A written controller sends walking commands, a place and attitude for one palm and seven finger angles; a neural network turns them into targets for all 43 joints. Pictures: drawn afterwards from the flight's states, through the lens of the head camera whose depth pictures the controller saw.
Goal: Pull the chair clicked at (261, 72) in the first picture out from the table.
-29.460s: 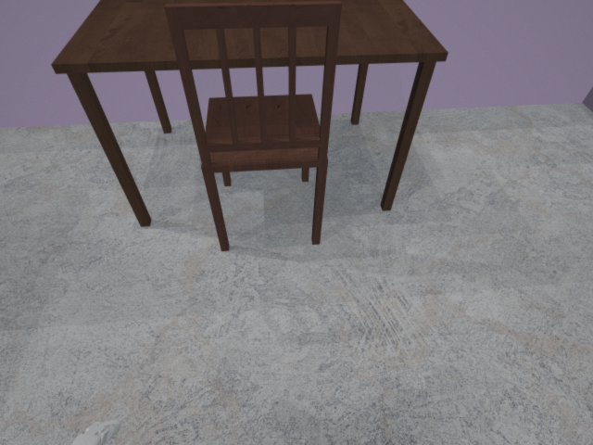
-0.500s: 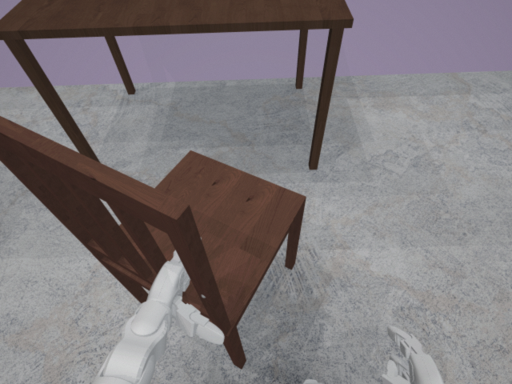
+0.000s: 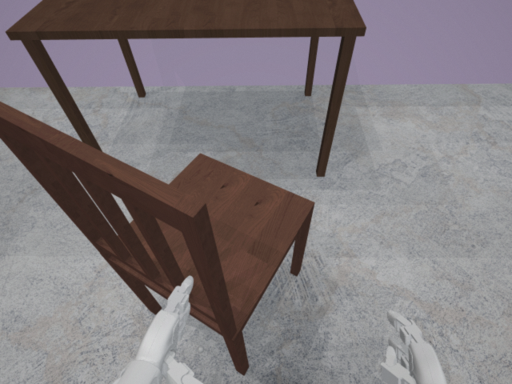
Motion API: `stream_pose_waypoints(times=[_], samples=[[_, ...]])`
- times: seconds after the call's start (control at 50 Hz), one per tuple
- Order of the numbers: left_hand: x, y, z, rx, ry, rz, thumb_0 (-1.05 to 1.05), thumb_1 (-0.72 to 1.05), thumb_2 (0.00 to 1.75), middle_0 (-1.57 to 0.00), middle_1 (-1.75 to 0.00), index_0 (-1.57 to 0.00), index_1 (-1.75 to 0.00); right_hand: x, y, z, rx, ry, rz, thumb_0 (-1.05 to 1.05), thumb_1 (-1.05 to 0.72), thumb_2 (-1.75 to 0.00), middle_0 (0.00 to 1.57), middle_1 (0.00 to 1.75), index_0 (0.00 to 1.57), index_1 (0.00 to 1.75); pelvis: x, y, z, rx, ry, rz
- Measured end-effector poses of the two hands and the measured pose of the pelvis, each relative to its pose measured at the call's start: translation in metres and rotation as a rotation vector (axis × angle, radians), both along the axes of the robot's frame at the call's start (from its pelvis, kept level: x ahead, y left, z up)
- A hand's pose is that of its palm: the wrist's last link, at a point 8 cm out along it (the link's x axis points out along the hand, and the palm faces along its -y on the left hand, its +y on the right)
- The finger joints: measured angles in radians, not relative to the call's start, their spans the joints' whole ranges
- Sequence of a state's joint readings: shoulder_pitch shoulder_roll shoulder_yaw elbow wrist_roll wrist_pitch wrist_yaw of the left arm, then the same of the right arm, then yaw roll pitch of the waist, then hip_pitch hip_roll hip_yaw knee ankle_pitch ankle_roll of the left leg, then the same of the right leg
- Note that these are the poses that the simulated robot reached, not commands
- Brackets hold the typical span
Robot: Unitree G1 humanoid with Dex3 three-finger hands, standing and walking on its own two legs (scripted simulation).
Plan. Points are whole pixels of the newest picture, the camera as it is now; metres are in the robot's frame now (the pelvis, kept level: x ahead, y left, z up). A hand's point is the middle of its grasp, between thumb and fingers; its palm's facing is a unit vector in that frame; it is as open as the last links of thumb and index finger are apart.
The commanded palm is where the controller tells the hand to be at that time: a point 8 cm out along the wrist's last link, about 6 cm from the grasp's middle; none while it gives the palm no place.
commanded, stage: draw the fingers out of the gap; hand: left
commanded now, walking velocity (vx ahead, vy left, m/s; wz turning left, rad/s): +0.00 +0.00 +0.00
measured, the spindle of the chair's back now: (127, 234) +0.37 +0.24 -0.01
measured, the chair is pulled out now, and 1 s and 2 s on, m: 0.65 0.65 0.65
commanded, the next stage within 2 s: draw the hand back to the body in 0.36 s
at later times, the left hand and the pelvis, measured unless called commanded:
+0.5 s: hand out of the picture +0.13 +0.09 -0.02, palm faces -0.19 -0.98 -0.06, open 17.5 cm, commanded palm +0.12 +0.15 +0.00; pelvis -0.01 +0.01 -0.01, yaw +0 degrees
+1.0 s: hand (124, 358) +0.16 +0.15 +0.09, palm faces +0.02 -1.00 -0.09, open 17.3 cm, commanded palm +0.12 +0.22 +0.10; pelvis -0.01 +0.00 -0.02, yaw +0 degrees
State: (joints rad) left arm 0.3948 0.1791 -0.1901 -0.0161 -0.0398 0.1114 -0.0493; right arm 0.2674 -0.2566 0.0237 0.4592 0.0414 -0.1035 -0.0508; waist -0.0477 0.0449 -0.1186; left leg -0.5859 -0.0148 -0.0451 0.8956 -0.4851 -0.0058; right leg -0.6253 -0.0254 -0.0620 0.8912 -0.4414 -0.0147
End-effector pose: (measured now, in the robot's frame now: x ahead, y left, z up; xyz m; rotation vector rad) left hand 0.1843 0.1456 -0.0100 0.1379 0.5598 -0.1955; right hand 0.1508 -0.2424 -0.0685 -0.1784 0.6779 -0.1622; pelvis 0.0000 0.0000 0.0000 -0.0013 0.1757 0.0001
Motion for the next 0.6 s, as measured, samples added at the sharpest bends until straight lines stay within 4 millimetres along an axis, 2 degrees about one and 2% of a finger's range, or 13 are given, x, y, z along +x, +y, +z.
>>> stream_pose_waypoints(times=[0.2,0.5,0.6], samples=[[-0.016,0.000,0.005,-0.003,-0.027,0.008,-0.01,-0.54,0.20,0.00,0.00,0.00,0.00,0.004,0.014,0.001,0.013,-0.043,0.008,0.01,-0.90,-0.90,0.20,0.30,0.20,0.30,-0.004,0.006,-0.006,-0.003,0.005,-0.001],[-0.060,0.004,0.009,-0.013,0.005,0.034,-0.01,-0.53,0.20,0.00,0.00,0.00,0.00,0.006,0.020,0.003,0.006,-0.082,-0.013,0.01,-0.90,-0.90,0.20,0.30,0.20,0.30,-0.006,0.011,-0.015,-0.010,0.017,-0.002],[-0.057,0.008,0.028,-0.159,-0.177,0.164,-0.01,-0.54,0.20,0.00,0.00,-0.01,0.00,0.008,0.022,-0.003,-0.001,-0.105,0.004,0.01,-0.90,-0.90,0.20,0.30,0.20,0.30,-0.010,0.011,-0.023,-0.015,0.035,-0.003]])
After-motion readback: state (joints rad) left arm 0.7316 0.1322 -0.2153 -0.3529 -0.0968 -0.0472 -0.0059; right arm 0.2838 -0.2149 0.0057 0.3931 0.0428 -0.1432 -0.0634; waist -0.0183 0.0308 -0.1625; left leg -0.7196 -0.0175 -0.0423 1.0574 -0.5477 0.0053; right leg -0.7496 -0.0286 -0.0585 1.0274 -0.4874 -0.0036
